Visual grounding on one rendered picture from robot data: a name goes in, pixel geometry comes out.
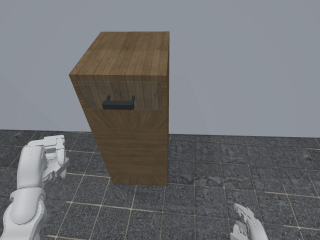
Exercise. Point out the handle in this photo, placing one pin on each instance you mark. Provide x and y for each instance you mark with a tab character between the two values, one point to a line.
118	105

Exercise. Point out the drawer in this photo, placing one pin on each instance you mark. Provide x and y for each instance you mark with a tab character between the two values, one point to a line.
148	94

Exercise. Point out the robot right hand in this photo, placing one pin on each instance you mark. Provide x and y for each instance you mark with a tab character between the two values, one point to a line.
253	230

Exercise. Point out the robot left forearm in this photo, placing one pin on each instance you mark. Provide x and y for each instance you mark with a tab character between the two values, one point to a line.
25	216

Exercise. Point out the cabinet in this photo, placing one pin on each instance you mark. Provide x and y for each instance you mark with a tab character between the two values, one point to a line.
133	144

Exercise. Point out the robot left hand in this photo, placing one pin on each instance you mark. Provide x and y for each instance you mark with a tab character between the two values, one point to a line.
33	160

